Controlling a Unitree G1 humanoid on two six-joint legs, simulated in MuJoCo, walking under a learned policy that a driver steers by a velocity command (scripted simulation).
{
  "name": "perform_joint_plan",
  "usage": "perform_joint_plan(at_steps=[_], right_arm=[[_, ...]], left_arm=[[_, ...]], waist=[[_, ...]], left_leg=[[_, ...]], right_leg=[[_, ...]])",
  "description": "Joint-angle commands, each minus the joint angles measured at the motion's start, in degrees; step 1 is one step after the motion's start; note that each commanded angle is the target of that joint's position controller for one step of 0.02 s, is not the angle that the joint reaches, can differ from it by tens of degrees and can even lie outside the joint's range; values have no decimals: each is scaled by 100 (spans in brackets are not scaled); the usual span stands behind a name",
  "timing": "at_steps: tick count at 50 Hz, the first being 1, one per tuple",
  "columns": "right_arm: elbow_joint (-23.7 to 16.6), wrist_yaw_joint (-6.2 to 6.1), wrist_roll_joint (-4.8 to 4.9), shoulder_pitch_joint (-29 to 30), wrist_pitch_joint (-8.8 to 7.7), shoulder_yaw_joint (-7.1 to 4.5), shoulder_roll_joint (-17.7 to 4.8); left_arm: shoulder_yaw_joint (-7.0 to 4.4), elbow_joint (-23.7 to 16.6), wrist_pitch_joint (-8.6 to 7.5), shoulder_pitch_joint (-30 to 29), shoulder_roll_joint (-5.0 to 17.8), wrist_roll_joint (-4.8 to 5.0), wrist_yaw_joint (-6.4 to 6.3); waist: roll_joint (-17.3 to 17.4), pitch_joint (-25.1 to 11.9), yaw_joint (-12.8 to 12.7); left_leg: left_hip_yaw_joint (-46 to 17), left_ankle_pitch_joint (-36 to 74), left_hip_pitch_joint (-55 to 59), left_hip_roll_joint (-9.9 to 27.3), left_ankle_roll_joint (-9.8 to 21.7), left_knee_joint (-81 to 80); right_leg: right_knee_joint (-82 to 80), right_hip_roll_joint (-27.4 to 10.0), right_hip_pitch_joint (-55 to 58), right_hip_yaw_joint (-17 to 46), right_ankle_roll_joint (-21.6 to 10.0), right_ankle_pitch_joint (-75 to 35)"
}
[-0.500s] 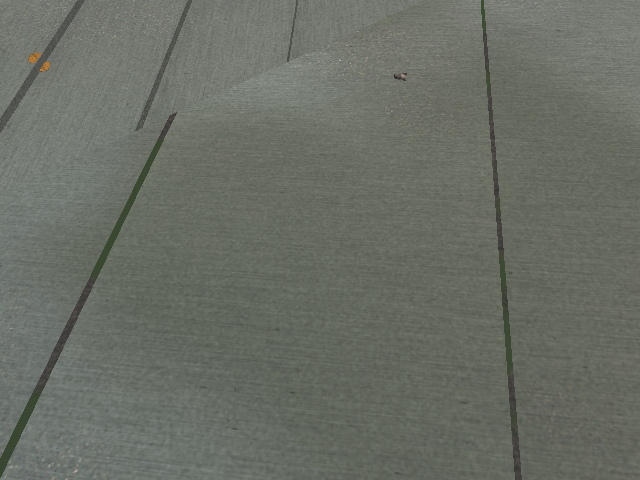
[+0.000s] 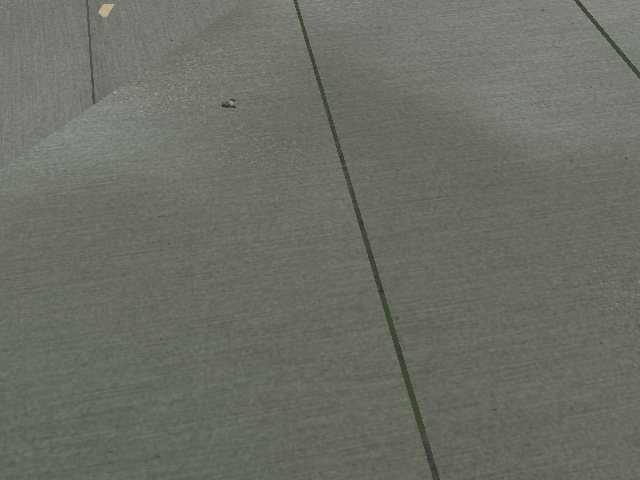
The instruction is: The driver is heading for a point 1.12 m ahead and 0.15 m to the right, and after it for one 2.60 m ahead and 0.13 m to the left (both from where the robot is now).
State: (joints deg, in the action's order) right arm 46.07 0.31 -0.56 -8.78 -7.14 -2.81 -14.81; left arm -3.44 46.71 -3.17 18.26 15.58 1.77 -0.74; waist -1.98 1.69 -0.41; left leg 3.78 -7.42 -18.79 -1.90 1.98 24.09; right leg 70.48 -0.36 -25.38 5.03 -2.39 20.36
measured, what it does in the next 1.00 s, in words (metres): walks ahead: right foot, then left foot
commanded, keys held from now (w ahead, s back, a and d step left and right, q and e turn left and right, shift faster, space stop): w+e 0.50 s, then w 0.04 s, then w+q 0.46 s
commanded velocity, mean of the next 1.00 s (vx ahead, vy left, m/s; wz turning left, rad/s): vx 0.50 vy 0.00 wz -0.27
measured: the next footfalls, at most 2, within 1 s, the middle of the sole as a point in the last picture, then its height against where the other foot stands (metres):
right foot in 0.38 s outside the picture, level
left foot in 0.94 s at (373, 365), level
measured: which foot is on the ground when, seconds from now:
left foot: down 0.00-0.40, up 0.42-0.92, down 0.94-1.00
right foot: up 0.00-0.36, down 0.38-0.94, up 0.96-1.00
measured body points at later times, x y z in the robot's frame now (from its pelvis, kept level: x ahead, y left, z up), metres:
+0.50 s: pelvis +0.26 -0.09 -0.01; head +0.30 -0.12 +0.44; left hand +0.49 +0.12 -0.10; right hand +0.28 -0.39 -0.13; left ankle +0.19 +0.10 -0.63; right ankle +0.30 -0.18 -0.74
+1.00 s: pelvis +0.56 -0.13 -0.02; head +0.60 -0.13 +0.43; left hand +0.68 +0.14 -0.14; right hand +0.69 -0.42 -0.11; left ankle +0.68 -0.08 -0.74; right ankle +0.33 -0.19 -0.68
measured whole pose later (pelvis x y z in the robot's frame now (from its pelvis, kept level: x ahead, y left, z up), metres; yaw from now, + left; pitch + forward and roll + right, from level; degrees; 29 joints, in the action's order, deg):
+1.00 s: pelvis +0.56 -0.13 -0.02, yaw -12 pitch +3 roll +0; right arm 40.2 3.5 1.0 -7.0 -5.1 -2.7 -16.4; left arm -2.9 44.7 -3.5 18.5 16.6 -0.5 -0.7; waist 0.1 1.3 -1.5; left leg 2.2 -8.9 -30.7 -3.1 5.5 35.4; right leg 52.2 1.5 -7.1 -0.6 -0.8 29.5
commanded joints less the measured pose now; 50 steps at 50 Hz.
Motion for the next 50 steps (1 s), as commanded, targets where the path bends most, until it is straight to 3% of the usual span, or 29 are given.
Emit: perform_joint_plan(at_steps=[1, 5, 10, 13, 15, 17, 18, 19, 20, 21, 22, 23, 24, 25, 26, 29, 31, 36, 41, 43, 45, 46, 47, 48, 49, 50], right_arm=[[-122, 25, 2, -190, -79, -136, -488], [41, 25, 34, -312, -107, -253, -796], [106, -13, 59, -492, 15, -278, -1001], [181, -20, 139, -743, 116, -312, -1163], [222, -28, 195, -814, 205, -347, -1266], [193, -61, 222, -738, 288, -388, -1415], [160, -87, 231, -639, 345, -395, -1446], [111, -123, 186, -699, 367, -326, -1265], [-124, -106, -40, -897, 308, -138, -710], [-412, -26, 8, -1004, 61, 3, -439], [-531, 45, 229, -287, -96, -132, -1000], [-606, 69, 295, -101, -164, -117, -981], [-525, 15, 170, -131, -166, -105, -907], [-481, -16, 73, -209, -110, -155, -958], [-451, 7, 73, -355, -21, -170, -942], [-352, 21, 8, -462, 158, -125, -689], [-444, 11, 23, -81, 198, -78, -575], [-600, 119, 134, 655, 164, -2, -444], [-885, 308, 198, 1114, 130, 19, -444], [-980, 396, 184, 1097, 111, 19, -446], [-973, 419, 153, 720, 127, -46, -581], [-893, 396, 140, 236, 153, -141, -756], [-715, 346, 137, -602, 173, -280, -999], [-621, 250, 121, -1486, 214, -411, -1476], [-631, 276, 156, -1563, 172, -457, -1809], [-609, 244, 203, -1773, 201, -352, -1244]], left_arm=[[-79, -483, 29, 169, 191, 25, 29], [-53, -838, 92, -335, 178, -54, 36], [3, -1153, -7, -1223, 142, -44, 233], [14, -1426, 12, -1713, 162, -20, 338], [-15, -1581, 29, -1843, 248, -25, 392], [-123, -1611, 55, -1515, 447, -54, 401], [-250, -1457, 64, -829, 639, -56, 387], [-473, -1137, 89, 271, 1030, -42, 308], [-650, -1048, 133, 880, 1696, -23, 181], [-601, -1270, 34, 711, 1908, -47, 224], [-441, -1255, -49, 708, 1339, -83, 283], [-365, -1225, -93, 510, 1106, -97, 286], [-313, -1300, -99, 66, 942, -73, 282], [-247, -1385, -97, -274, 765, -98, 272], [-204, -1451, -103, -459, 674, -151, 250], [-180, -1285, -191, -373, 674, -159, 178], [-181, -1117, -211, -167, 722, -162, 117], [-167, -811, -243, 114, 821, -187, 72], [-199, -484, -203, 327, 884, -173, 65], [-220, -436, -143, 271, 934, -151, 27], [-250, -490, -77, 83, 1071, -162, -26], [-259, -524, -27, 11, 1135, -168, -60], [-233, -566, 12, -78, 1115, -161, -97], [-132, -705, -34, 54, 916, -268, -137], [109, -826, -203, 891, 147, -353, 15], [36, -810, -383, 301, 696, -182, 109]], waist=[[624, -280, 6], [438, -71, 28], [423, 66, 346], [476, 218, 515], [527, 275, 490], [709, -11, 198], [690, -390, -229], [478, -959, -714], [-780, -1413, -685], [-1453, -2347, -316], [-629, -2017, -658], [-489, -1338, -503], [115, -975, -213], [81, -765, 14], [-47, -715, 172], [-15, -631, 237], [-80, -403, 83], [-179, -25, -302], [-78, 321, -487], [-109, 274, -419], [-284, -104, -179], [-351, -469, 86], [-218, -926, 544], [492, -1591, 828], [1905, -2332, 202], [1220, -2448, 706]], left_leg=[[-1521, 103, 963, 1647, 990, -1526], [-821, 770, 1024, 1769, 1123, -1751], [128, 1066, 1330, 1572, 850, -1595], [288, 914, 1758, 1734, 724, -1471], [387, 1256, 2117, 1875, 623, -1222], [625, 3033, 2280, 1872, 490, -409], [838, 3890, 2149, 1729, 374, 589], [968, 3786, 1387, 1468, 168, 2034], [983, 446, -695, 971, -155, 4156], [-317, -2696, -2367, -13, -283, 5589], [-925, -2264, -3030, 306, -160, 5839], [-834, -1743, -3128, 520, -32, 5489], [-846, -1315, -2733, 774, -42, 4991], [-857, -1083, -2288, 936, -84, 4539], [-854, -921, -1940, 1021, -129, 4368], [-639, -388, -1765, 983, -354, 3821], [-601, 220, -2034, 1007, -430, 3214], [-474, 1695, -2020, 818, -258, 1610], [-511, 1219, -2522, 623, 30, 1012], [-416, 753, -2493, 517, 184, 902], [-62, 229, -1720, 183, 370, 913], [135, 55, -1013, -66, 489, 920], [152, 334, 209, -257, 676, 686], [-1332, 766, 1980, 749, 1095, 689], [-4545, -272, 4064, 2068, 2253, 171], [-5001, -1224, 4265, 1967, 2030, -490]], right_leg=[[-31, -708, -1052, 159, 13, -327], [-802, -846, -1601, 166, 102, -988], [-2400, -709, -1435, -298, 62, -2268], [-2963, -622, -1422, -539, -30, -2052], [-3190, -510, -1395, -699, -175, -1533], [-3334, -132, -708, -1025, -399, -932], [-3613, 181, 211, -1225, -565, -1003], [-3806, 419, 1838, -1129, -795, -1238], [-3992, -967, 3659, 1129, -1358, -1195], [-5133, -1971, 4783, 4323, -2326, -192], [-5408, -1861, 4656, 3901, -1963, -247], [-5331, -1662, 3948, 3004, -1735, -713], [-5308, -1394, 3054, 2337, -1522, -1266], [-5389, -1185, 2361, 1869, -1401, -1822], [-5531, -1077, 1948, 1640, -1373, -2086], [-5775, -953, 1541, 975, -1420, -2983], [-5898, -907, 1587, 640, -1323, -3127], [-6115, -893, 1895, 94, -971, -2359], [-5943, -1306, 2874, -125, -896, -2563], [-5655, -1413, 3193, -260, -787, -3259], [-5010, -1334, 3245, -499, -622, -5152], [-4309, -1223, 3213, -640, -520, -6168], [-3123, -979, 2774, -877, -334, -6394], [-1256, -704, 1394, -1033, -88, -4506], [696, 561, -1115, -447, 302, 1064], [1093, 342, -1782, 354, 178, 1074]])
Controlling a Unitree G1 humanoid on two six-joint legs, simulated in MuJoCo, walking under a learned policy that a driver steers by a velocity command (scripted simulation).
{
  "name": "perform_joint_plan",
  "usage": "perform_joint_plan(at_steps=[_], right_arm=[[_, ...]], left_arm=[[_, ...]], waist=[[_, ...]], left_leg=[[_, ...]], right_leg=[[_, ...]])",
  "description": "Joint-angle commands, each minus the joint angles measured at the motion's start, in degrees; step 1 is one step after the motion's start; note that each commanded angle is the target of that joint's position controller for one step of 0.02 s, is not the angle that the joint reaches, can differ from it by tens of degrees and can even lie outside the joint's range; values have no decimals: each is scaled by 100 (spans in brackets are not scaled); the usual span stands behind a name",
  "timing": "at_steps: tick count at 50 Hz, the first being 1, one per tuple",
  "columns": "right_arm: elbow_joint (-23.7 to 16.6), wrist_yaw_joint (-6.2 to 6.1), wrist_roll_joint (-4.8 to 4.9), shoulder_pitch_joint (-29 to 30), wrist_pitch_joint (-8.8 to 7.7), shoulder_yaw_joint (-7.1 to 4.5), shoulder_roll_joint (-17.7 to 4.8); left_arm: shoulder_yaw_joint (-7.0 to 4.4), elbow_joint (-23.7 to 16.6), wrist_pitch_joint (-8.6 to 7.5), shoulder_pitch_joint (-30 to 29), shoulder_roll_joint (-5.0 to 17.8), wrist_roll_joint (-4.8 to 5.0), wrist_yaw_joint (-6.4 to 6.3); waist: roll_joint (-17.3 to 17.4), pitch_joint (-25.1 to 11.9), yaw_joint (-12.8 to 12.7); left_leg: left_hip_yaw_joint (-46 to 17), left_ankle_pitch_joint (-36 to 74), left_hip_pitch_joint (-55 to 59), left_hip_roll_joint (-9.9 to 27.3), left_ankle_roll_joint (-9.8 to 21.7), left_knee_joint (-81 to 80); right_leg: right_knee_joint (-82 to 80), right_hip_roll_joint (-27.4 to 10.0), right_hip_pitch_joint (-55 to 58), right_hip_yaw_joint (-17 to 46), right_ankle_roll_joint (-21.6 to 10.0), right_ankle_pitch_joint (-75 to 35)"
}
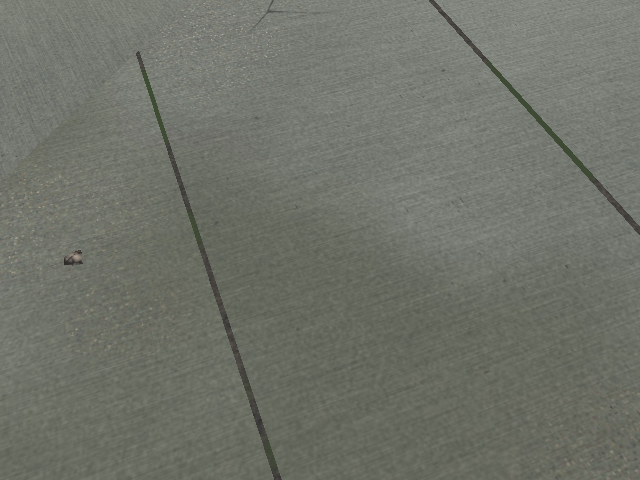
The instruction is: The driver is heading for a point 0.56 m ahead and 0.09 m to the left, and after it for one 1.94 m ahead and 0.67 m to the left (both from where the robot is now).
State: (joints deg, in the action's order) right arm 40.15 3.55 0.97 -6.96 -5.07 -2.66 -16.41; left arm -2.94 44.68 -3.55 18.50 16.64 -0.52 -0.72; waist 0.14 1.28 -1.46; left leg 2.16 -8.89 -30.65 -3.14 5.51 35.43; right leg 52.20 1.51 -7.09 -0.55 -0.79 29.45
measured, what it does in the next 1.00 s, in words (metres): walks ahead, turning left: right foot, then left foot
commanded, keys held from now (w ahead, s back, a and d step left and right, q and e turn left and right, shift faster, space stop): w+q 0.58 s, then no key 0.42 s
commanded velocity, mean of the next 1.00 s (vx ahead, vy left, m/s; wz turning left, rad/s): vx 0.39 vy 0.00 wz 0.42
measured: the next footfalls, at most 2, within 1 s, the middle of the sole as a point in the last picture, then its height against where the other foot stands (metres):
right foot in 0.44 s outside the picture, level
left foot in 0.88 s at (231, 432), level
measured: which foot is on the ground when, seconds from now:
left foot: down 0.00-0.44, up 0.46-0.86, down 0.88-1.00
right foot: up 0.00-0.42, down 0.44-0.90, up 0.92-1.00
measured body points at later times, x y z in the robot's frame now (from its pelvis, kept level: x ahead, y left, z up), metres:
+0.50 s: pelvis +0.29 -0.01 +0.01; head +0.32 -0.01 +0.46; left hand +0.43 +0.29 -0.05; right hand +0.42 -0.27 -0.11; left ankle +0.12 +0.07 -0.66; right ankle +0.40 -0.09 -0.72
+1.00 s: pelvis +0.46 +0.08 +0.01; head +0.49 +0.11 +0.46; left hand +0.41 +0.36 -0.12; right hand +0.75 -0.04 -0.07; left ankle +0.50 +0.21 -0.71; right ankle +0.45 -0.09 -0.66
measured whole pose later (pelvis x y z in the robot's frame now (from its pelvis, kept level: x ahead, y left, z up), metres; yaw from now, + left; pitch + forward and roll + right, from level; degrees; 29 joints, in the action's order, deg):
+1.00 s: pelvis +0.46 +0.08 +0.01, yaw +26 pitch +2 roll +0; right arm 36.7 1.3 -0.9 -5.2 -1.3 -1.2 -13.0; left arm -2.0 48.0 -1.9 13.7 16.8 0.4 0.1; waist -1.0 2.3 -2.2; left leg -0.1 -7.1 -24.7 -1.6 2.2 29.6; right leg 55.7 -2.5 -20.6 0.9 3.3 33.8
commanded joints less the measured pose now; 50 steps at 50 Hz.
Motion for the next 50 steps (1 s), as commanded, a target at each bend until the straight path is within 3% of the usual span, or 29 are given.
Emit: perform_joint_plan(at_steps=[1, 2, 3, 5, 8, 12, 16, 18, 20, 21, 22, 23, 24, 25, 26, 28, 29, 31, 34, 37, 40, 43, 44, 45, 46, 47, 48, 49, 50], right_arm=[[-90, -130, 18, -1626, 12, -318, -923], [-206, -151, 6, -1225, 35, -291, -868], [-313, -162, -21, -936, 50, -262, -787], [-430, -191, -78, -705, 58, -224, -686], [-356, -277, -38, -803, 41, -258, -813], [-211, -392, 51, -1102, 134, -289, -906], [-90, -436, 85, -1450, 237, -294, -918], [-78, -454, 82, -1469, 279, -290, -886], [-119, -462, 57, -1299, 311, -299, -869], [-181, -449, 38, -1179, 304, -256, -741], [-311, -416, -28, -1072, 267, -145, -445], [-422, -414, 55, -1852, 205, -18, -71], [-392, -415, 118, -1969, 175, -59, -478], [-384, -408, 119, -1464, 209, -180, -899], [-471, -409, 51, -1058, 246, -200, -905], [-598, -355, 6, -782, 275, -231, -729], [-599, -327, 53, -865, 306, -214, -604], [-624, -333, 22, -816, 358, -166, -368], [-666, -344, -78, -642, 353, -85, -180], [-670, -242, -74, -226, 280, -28, -100], [-802, -157, -74, 135, 241, -73, -224], [-643, -189, -163, -376, 216, -217, -487], [-601, -262, -203, -687, 219, -321, -844], [-691, -349, -390, -999, 265, -335, -1189], [-632, -344, -328, -1013, 302, -170, -733], [-594, -277, -205, -889, 340, -99, -468], [-569, -241, -151, -560, 344, -64, -377], [-548, -225, -143, -264, 343, -68, -419], [-558, -237, -156, 12, 356, -91, -486]], left_arm=[[-60, -840, -445, -354, 778, 238, 156], [-28, -920, -497, -635, 721, 163, 126], [-64, -955, -496, -735, 734, 29, 84], [-100, -972, -382, -486, 695, -43, 58], [-43, -991, -240, -529, 489, -95, -3], [49, -1158, -259, -1403, 258, -67, 9], [17, -1293, -357, -2036, 350, 50, 117], [-59, -1302, -412, -2041, 501, 71, 158], [-153, -1209, -466, -1649, 636, 92, 157], [-236, -1097, -493, -1134, 768, 60, 122], [-328, -1031, -509, -309, 1043, -41, 67], [-456, -862, -433, 368, 1507, -129, 44], [-404, -809, -382, 454, 1147, 35, 80], [-295, -880, -345, 201, 729, 61, 57], [-240, -905, -296, -65, 599, 23, 47], [-156, -825, -278, -371, 404, -18, 54], [-154, -783, -290, -439, 392, -21, 64], [-168, -644, -340, -492, 447, -8, 105], [-243, -446, -314, -606, 719, 7, 100], [-241, -270, -201, -568, 812, 94, 51], [-247, -69, -124, -351, 931, 183, 43], [-234, 26, -82, -419, 915, 261, 30], [-166, 49, -112, -206, 734, 164, 32], [-1, -46, -170, 190, 358, -63, 69], [113, 111, -114, 587, 215, -37, 128], [-7, 161, -1, 413, 653, 98, 155], [-24, 82, 99, 14, 666, 165, 135], [-29, 83, 202, -187, 612, 122, 65], [-54, 88, 314, -233, 629, 62, -16]], waist=[[706, -1473, 824], [8, -960, 625], [-171, -624, 418], [97, -488, 91], [175, -326, 38], [362, -261, 373], [516, -271, 626], [593, -277, 561], [774, -330, 295], [752, -609, 3], [386, -1338, -394], [-1192, -2169, -224], [-1626, -2078, -245], [-907, -1234, -385], [-468, -713, -339], [-469, -143, -97], [-621, -73, -3], [-597, 63, 101], [-505, -129, 187], [-538, -361, 21], [-584, -446, -61], [-480, -705, 298], [-112, -986, 375], [890, -1687, 290], [1442, -2501, 243], [914, -2275, 317], [659, -1643, 254], [416, -1196, 172], [470, -975, 39]], left_leg=[[-4011, -949, 4741, 1952, 1390, -1754], [-3428, -394, 3813, 1749, 1230, -1822], [-3043, 326, 3056, 1576, 1198, -1914], [-2604, 1052, 2327, 1298, 1213, -2140], [-2043, 1822, 1720, 1095, 1211, -2225], [-1649, 1495, 1477, 672, 811, -2054], [-2139, 902, 1857, 795, 663, -1723], [-2555, 714, 2260, 941, 591, -1437], [-2791, 931, 2382, 976, 474, -1074], [-2653, 1226, 2233, 752, 315, -573], [-2264, 841, 1625, 474, 111, 756], [-1405, -1434, -365, -367, -308, 2654], [-1315, -2462, -1319, -24, -406, 3628], [-1323, -1947, -1585, 247, -463, 3985], [-1102, -1491, -1490, 438, -501, 3961], [-1009, -1025, -1204, 728, -520, 3535], [-922, -930, -1016, 799, -526, 3417], [-792, -957, -824, 737, -624, 3035], [-627, -456, -599, 679, -731, 1964], [-321, 657, 128, 539, -673, 713], [-314, 757, 420, 432, -503, 1], [-143, 1204, 1509, 170, -162, -1007], [-483, 2976, 2359, 563, 45, -1016], [-1998, 5596, 4067, 1980, 828, -453], [-2946, 5767, 4359, 2751, 1615, -641], [-2699, 4520, 3833, 2404, 1477, -863], [-2321, 3567, 3369, 2104, 1194, -1034], [-2094, 2824, 2749, 1911, 986, -1258], [-1878, 2232, 2116, 1753, 838, -1475]], right_leg=[[2758, -121, -3970, 844, -71, -362], [2303, -368, -3798, 738, -100, -777], [1857, -501, -3512, 680, -42, -976], [1388, -655, -2999, 663, 83, -1120], [632, -636, -2924, 434, 360, -1451], [-1075, -349, -2581, 333, 481, -2977], [-2080, -60, -2248, 392, 425, -3303], [-2421, -15, -2131, 522, 303, -2961], [-2677, -17, -1580, 491, 90, -2627], [-2888, -135, -741, 474, -105, -2742], [-2695, -961, 704, 1163, -500, -2608], [-2807, -2302, 2833, 3435, -1464, -1894], [-3221, -2711, 2856, 4664, -1625, -659], [-3363, -2437, 2133, 3879, -1345, -365], [-3446, -2154, 1413, 3045, -1118, -871], [-3782, -1693, 401, 2009, -946, -1823], [-3938, -1578, 126, 1679, -925, -2002], [-4022, -1516, -244, 1152, -1073, -3522], [-3862, -1482, -211, 455, -1132, -5340], [-3770, -1258, -240, -68, -964, -5446], [-3450, -1402, 134, 34, -856, -5178], [-2462, -1198, 180, 7, -554, -5086], [-1688, -864, -211, -215, -268, -4402], [-118, -364, -1670, -406, 139, -1727], [869, -267, -2024, 286, 352, 1040], [1135, -486, -2087, 582, 417, 1071], [1109, -584, -2385, 473, 437, 958], [815, -661, -2406, 430, 473, 699], [473, -708, -2073, 413, 522, 374]])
